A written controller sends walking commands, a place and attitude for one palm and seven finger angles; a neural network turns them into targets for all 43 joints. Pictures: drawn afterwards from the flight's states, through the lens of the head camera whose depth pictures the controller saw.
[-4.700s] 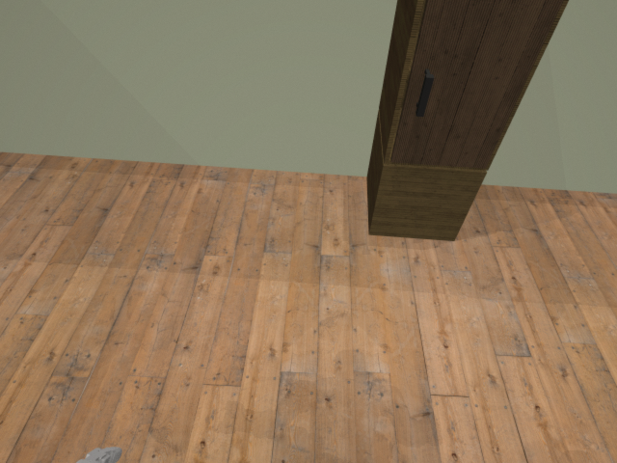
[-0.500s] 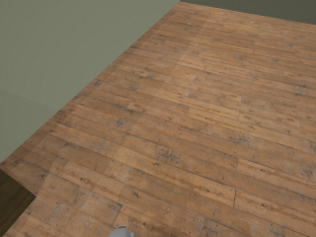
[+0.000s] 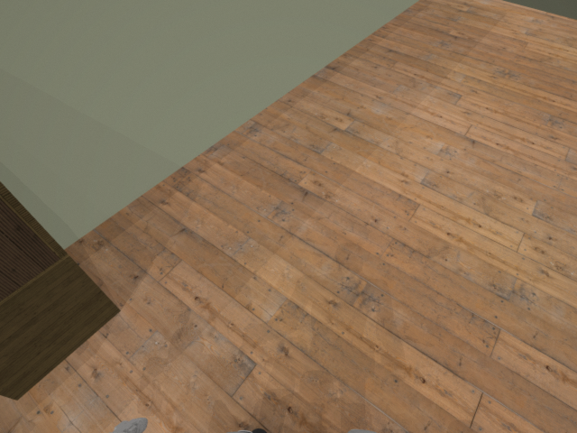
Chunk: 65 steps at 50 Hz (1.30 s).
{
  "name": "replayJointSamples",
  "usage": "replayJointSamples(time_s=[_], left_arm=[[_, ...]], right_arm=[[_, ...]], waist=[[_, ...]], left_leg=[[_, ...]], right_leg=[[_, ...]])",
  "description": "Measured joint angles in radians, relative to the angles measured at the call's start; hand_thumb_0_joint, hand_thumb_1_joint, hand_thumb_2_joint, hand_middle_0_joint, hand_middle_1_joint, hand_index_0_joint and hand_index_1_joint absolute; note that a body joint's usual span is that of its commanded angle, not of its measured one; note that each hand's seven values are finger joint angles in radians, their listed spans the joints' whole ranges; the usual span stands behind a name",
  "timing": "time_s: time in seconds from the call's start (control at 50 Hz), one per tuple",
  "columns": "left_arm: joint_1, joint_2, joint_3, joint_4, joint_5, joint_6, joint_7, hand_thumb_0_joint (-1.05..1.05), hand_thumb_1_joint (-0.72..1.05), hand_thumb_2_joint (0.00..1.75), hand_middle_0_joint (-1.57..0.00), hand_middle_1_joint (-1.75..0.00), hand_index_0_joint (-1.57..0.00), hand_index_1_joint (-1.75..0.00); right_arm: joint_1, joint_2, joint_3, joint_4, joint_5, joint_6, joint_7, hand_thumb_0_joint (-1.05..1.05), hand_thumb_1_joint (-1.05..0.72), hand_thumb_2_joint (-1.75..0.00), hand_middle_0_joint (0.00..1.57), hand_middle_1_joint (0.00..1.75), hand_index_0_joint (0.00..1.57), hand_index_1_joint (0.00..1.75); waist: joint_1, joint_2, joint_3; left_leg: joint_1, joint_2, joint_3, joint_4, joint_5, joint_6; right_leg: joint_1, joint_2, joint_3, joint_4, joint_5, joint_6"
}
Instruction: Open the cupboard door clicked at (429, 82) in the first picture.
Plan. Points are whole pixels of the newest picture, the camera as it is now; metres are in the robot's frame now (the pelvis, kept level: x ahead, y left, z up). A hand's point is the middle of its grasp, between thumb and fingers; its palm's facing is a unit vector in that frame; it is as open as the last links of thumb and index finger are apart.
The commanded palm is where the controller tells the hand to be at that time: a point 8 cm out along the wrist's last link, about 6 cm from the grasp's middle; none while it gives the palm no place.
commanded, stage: turn to face it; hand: left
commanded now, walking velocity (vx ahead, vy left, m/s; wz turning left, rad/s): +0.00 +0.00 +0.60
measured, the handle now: out of the picture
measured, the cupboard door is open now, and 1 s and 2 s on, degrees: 0 0 0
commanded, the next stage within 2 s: take the last steps up to it in 1.34 s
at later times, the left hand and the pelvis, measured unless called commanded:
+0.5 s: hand out of the picture -0.05 +0.17 -0.16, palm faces +0.37 -0.89 -0.26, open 7.4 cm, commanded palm none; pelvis -0.01 -0.03 +0.00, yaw +21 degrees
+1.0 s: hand out of the picture -0.04 +0.16 -0.13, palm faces +0.60 -0.73 -0.31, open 7.4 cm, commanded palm none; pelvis +0.00 -0.06 +0.00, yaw +39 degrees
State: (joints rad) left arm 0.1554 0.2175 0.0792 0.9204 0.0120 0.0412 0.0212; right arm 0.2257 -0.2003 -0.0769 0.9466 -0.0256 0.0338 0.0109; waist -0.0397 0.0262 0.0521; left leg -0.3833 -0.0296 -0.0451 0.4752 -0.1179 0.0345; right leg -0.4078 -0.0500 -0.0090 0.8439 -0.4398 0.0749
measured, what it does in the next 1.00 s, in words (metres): steps on the spot, turning left: right foot, then left foot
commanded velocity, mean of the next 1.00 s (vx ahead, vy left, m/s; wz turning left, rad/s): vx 0.00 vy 0.00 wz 0.58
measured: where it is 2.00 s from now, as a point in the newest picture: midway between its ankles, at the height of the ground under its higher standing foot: outside the picture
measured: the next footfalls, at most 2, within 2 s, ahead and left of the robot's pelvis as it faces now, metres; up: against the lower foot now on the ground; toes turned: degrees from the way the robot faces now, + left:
right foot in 0.08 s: +0.04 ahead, -0.15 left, +0.00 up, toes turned +2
left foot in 0.52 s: -0.03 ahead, +0.10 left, +0.00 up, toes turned +28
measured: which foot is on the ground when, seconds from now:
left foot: down 0.00-0.08, up 0.10-0.50, down 0.52-0.88, up 0.90-1.00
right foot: up 0.00-0.06, down 0.08-0.52, up 0.54-0.86, down 0.88-1.00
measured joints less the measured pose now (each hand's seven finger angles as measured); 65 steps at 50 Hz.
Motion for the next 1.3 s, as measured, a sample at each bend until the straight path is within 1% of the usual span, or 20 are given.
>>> replayJointSamples(time_s=[0.06, 0.1, 0.16, 0.2, 0.26, 0.36, 0.46, 0.52, 0.56, 0.6, 0.66, 0.76, 0.84, 0.88, 0.94, 1.0, 1.04, 1.12, 1.24, 1.3], left_arm=[[-0.008, -0.007, -0.008, -0.025, -0.005, -0.009, -0.001, 0.01, 0.91, 0.9, -0.2, -0.3, -0.2, -0.3], [0.0, -0.013, -0.013, -0.043, 0.002, -0.022, 0.0, 0.01, 0.91, 0.9, -0.2, -0.3, -0.2, -0.3], [0.023, -0.032, -0.03, -0.047, 0.007, -0.019, 0.005, 0.01, 0.91, 0.9, -0.2, -0.3, -0.2, -0.3], [0.039, -0.039, -0.036, -0.042, 0.008, -0.018, 0.005, 0.01, 0.91, 0.89, -0.2, -0.3, -0.2, -0.3], [0.05, -0.044, -0.043, -0.033, 0.01, -0.025, 0.005, 0.01, 0.91, 0.89, -0.2, -0.3, -0.2, -0.3], [0.067, -0.046, -0.053, -0.028, 0.015, -0.036, -0.001, 0.01, 0.91, 0.89, -0.2, -0.3, -0.2, -0.3], [0.09, -0.025, -0.046, -0.013, 0.019, -0.029, -0.006, 0.01, 0.9, 0.89, -0.2, -0.3, -0.2, -0.3], [0.112, 0.002, -0.032, -0.003, 0.013, -0.02, -0.008, 0.01, 0.9, 0.89, -0.2, -0.3, -0.2, -0.3], [0.111, 0.032, -0.018, 0.006, 0.007, -0.001, -0.01, 0.01, 0.9, 0.89, -0.2, -0.3, -0.2, -0.3], [0.099, 0.054, -0.008, 0.018, 0.006, 0.022, -0.004, 0.01, 0.91, 0.89, -0.2, -0.3, -0.2, -0.3], [0.076, 0.066, 0.002, 0.017, 0.004, 0.028, -0.008, 0.01, 0.91, 0.9, -0.2, -0.3, -0.2, -0.3], [0.04, 0.057, -0.001, -0.024, 0.002, 0.016, -0.014, 0.01, 0.91, 0.9, -0.2, -0.3, -0.2, -0.3], [0.016, 0.038, -0.012, -0.054, -0.003, 0.001, -0.013, 0.01, 0.91, 0.9, -0.2, -0.3, -0.2, -0.3], [0.013, 0.029, -0.021, -0.071, -0.004, -0.015, -0.013, 0.01, 0.91, 0.9, -0.2, -0.3, -0.2, -0.3], [0.014, -0.006, -0.04, -0.08, 0.007, -0.036, -0.008, 0.01, 0.91, 0.9, -0.2, -0.3, -0.2, -0.3], [0.033, -0.032, -0.052, -0.079, 0.008, -0.037, -0.003, 0.01, 0.91, 0.89, -0.2, -0.3, -0.2, -0.3], [0.043, -0.042, -0.056, -0.07, 0.01, -0.036, -0.001, 0.01, 0.91, 0.89, -0.2, -0.3, -0.2, -0.3], [0.06, -0.047, -0.061, -0.05, 0.014, -0.037, 0.001, 0.01, 0.9, 0.89, -0.2, -0.3, -0.2, -0.3], [0.093, -0.028, -0.053, -0.01, 0.02, -0.034, -0.002, 0.01, 0.9, 0.89, -0.2, -0.3, -0.2, -0.3], [0.117, -0.004, -0.038, 0.017, 0.014, -0.024, -0.001, 0.01, 0.9, 0.89, -0.2, -0.3, -0.2, -0.3]], right_arm=[[0.005, -0.015, -0.012, -0.006, 0.0, 0.014, 0.003, 0.01, -0.91, -0.89, 0.21, 0.3, 0.21, 0.3], [0.009, -0.027, -0.024, -0.011, 0.006, 0.026, 0.005, 0.01, -0.91, -0.89, 0.21, 0.3, 0.21, 0.3], [0.007, -0.05, -0.039, -0.009, 0.0, 0.045, 0.009, 0.01, -0.91, -0.89, 0.21, 0.3, 0.2, 0.3], [0.002, -0.062, -0.041, -0.013, -0.002, 0.046, 0.015, 0.01, -0.91, -0.89, 0.2, 0.3, 0.2, 0.3], [-0.005, -0.071, -0.04, -0.02, 0.001, 0.041, 0.02, 0.01, -0.91, -0.9, 0.2, 0.3, 0.2, 0.3], [-0.034, -0.074, -0.029, -0.012, 0.005, 0.052, 0.02, 0.01, -0.91, -0.9, 0.2, 0.3, 0.2, 0.3], [-0.089, -0.068, -0.009, -0.02, 0.012, 0.046, 0.021, 0.01, -0.91, -0.9, 0.2, 0.3, 0.2, 0.3], [-0.111, -0.065, 0.003, -0.045, 0.012, 0.025, 0.023, 0.01, -0.91, -0.9, 0.2, 0.3, 0.2, 0.3], [-0.127, -0.052, 0.005, -0.057, 0.011, 0.003, 0.022, 0.01, -0.91, -0.9, 0.2, 0.3, 0.2, 0.3], [-0.131, -0.04, 0.014, -0.064, 0.012, -0.011, 0.016, 0.01, -0.91, -0.9, 0.2, 0.3, 0.2, 0.3], [-0.121, -0.031, 0.019, -0.066, 0.009, -0.012, 0.004, 0.0, -0.91, -0.89, 0.2, 0.3, 0.2, 0.3], [-0.103, -0.03, 0.02, -0.055, 0.005, 0.0, 0.005, 0.0, -0.91, -0.89, 0.21, 0.3, 0.21, 0.3], [-0.087, -0.034, 0.012, -0.051, 0.002, 0.011, 0.008, 0.01, -0.9, -0.89, 0.21, 0.3, 0.21, 0.3], [-0.073, -0.038, 0.006, -0.051, 0.007, 0.015, 0.009, 0.01, -0.9, -0.89, 0.21, 0.3, 0.21, 0.3], [-0.056, -0.06, -0.013, -0.041, 0.01, 0.029, 0.008, 0.01, -0.91, -0.89, 0.21, 0.3, 0.21, 0.3], [-0.046, -0.073, -0.022, -0.024, 0.005, 0.043, 0.015, 0.01, -0.91, -0.89, 0.21, 0.3, 0.2, 0.3], [-0.042, -0.075, -0.023, -0.017, 0.005, 0.044, 0.02, 0.01, -0.91, -0.89, 0.2, 0.3, 0.2, 0.3], [-0.04, -0.067, -0.016, -0.003, 0.007, 0.05, 0.022, 0.01, -0.91, -0.9, 0.2, 0.3, 0.2, 0.3], [-0.074, -0.048, 0.005, 0.009, 0.015, 0.044, 0.017, 0.01, -0.91, -0.9, 0.2, 0.3, 0.2, 0.3], [-0.086, -0.037, 0.018, -0.003, 0.016, 0.022, 0.015, 0.01, -0.91, -0.9, 0.2, 0.3, 0.2, 0.3]], waist=[[-0.005, 0.015, -0.006], [0.003, 0.02, -0.014], [0.01, 0.029, -0.018], [0.008, 0.026, -0.017], [0.004, 0.013, -0.005], [0.022, -0.01, 0.018], [0.055, -0.033, 0.038], [0.065, -0.045, 0.036], [0.067, -0.072, 0.042], [0.069, -0.08, 0.046], [0.063, -0.066, 0.04], [0.052, -0.036, 0.031], [0.032, -0.009, 0.025], [0.027, 0.002, 0.017], [0.02, 0.038, 0.017], [0.022, 0.039, 0.012], [0.017, 0.035, 0.013], [0.021, 0.011, 0.019], [0.054, -0.024, 0.033], [0.063, -0.04, 0.028]], left_leg=[[-0.02, -0.014, -0.044, 0.019, 0.004, -0.025], [-0.057, -0.028, -0.063, 0.092, -0.072, -0.046], [-0.145, -0.028, -0.019, 0.398, -0.259, -0.064], [-0.181, -0.006, 0.015, 0.569, -0.245, -0.078], [-0.178, 0.033, 0.044, 0.654, -0.228, -0.102], [-0.1, 0.074, 0.071, 0.548, -0.275, -0.122], [0.012, 0.079, 0.118, 0.322, -0.308, -0.104], [0.106, 0.071, 0.15, 0.113, -0.185, -0.08], [0.095, 0.052, 0.145, 0.117, -0.192, -0.03], [0.085, 0.048, 0.126, 0.137, -0.206, -0.023], [0.095, 0.045, 0.085, 0.097, -0.179, -0.031], [0.104, 0.03, 0.026, 0.045, -0.138, -0.035], [0.083, 0.017, -0.024, 0.062, -0.137, -0.053], [0.059, 0.005, -0.049, 0.102, -0.151, -0.068], [-0.024, -0.008, -0.049, 0.348, -0.311, -0.07], [-0.098, -0.003, -0.003, 0.62, -0.314, -0.08], [-0.113, 0.016, 0.02, 0.687, -0.281, -0.093], [-0.083, 0.05, 0.053, 0.615, -0.286, -0.109], [0.021, 0.065, 0.099, 0.348, -0.32, -0.095], [0.111, 0.062, 0.129, 0.133, -0.206, -0.077]], right_leg=[[0.079, 0.021, -0.007, -0.165, 0.045, -0.013], [0.124, 0.021, -0.022, -0.277, 0.137, -0.05], [0.147, -0.001, -0.061, -0.276, 0.132, -0.081], [0.175, -0.016, -0.084, -0.311, 0.137, -0.084], [0.203, -0.041, -0.123, -0.342, 0.148, -0.086], [0.214, -0.083, -0.188, -0.339, 0.137, -0.083], [0.192, -0.122, -0.244, -0.286, 0.107, -0.064], [0.163, -0.148, -0.277, -0.207, 0.067, -0.041], [0.091, -0.157, -0.213, -0.046, -0.023, -0.014], [0.017, -0.122, -0.13, 0.127, -0.096, 0.004], [-0.05, -0.084, -0.07, 0.241, -0.048, 0.017], [-0.051, -0.051, -0.027, 0.134, -0.004, 0.023], [0.022, -0.017, -0.021, -0.06, 0.018, 0.016], [0.089, -0.002, -0.031, -0.216, 0.113, 0.005], [0.108, -0.01, -0.079, -0.215, 0.124, -0.074], [0.148, -0.034, -0.11, -0.254, 0.116, -0.089], [0.172, -0.046, -0.132, -0.287, 0.131, -0.086], [0.2, -0.072, -0.173, -0.322, 0.144, -0.083], [0.196, -0.1, -0.219, -0.302, 0.136, -0.063], [0.174, -0.114, -0.239, -0.245, 0.109, -0.041]])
